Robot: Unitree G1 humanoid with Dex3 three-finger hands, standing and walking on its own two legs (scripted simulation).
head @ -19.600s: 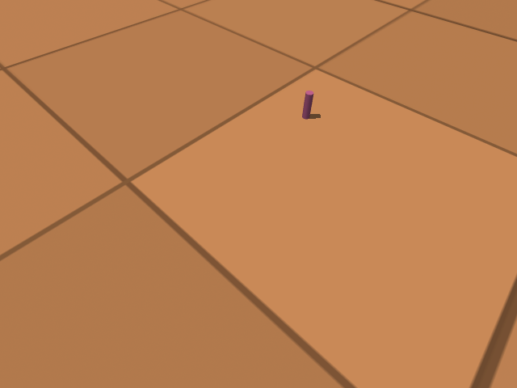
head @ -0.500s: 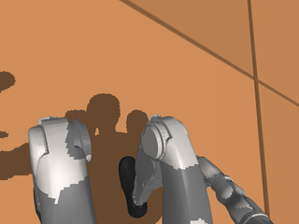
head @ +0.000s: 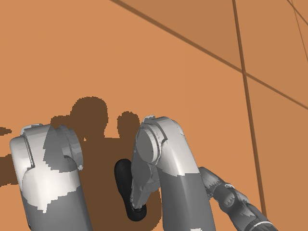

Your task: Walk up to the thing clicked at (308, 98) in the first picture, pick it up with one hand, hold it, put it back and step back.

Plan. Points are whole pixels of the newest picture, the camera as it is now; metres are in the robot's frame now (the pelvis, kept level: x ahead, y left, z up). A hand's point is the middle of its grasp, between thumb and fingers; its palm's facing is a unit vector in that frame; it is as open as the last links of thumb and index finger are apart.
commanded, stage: close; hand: left
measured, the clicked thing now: out of the picture +0.41 +0.36 -0.19
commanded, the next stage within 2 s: settle in 0.56 s
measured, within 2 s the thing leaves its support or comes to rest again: leaves its support in 0.88 s
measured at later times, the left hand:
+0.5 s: hand out of the picture +0.40 +0.35 -0.17, palm faces +0.53 -0.85 +0.00, open 7.7 cm
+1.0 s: hand out of the picture +0.40 +0.36 -0.15, palm faces +0.53 -0.85 -0.01, open 6.6 cm
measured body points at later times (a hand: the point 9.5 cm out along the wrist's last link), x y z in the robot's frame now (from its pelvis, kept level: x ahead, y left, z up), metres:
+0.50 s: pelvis +0.00 +0.00 +0.00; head +0.22 +0.19 +0.34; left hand +0.36 +0.39 -0.17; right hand +0.20 -0.24 -0.03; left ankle +0.08 +0.12 -0.24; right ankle +0.14 -0.12 -0.24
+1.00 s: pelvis +0.00 +0.00 +0.01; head +0.22 +0.19 +0.35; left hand +0.37 +0.40 -0.15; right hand +0.19 -0.25 -0.03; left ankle +0.08 +0.12 -0.24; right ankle +0.14 -0.12 -0.24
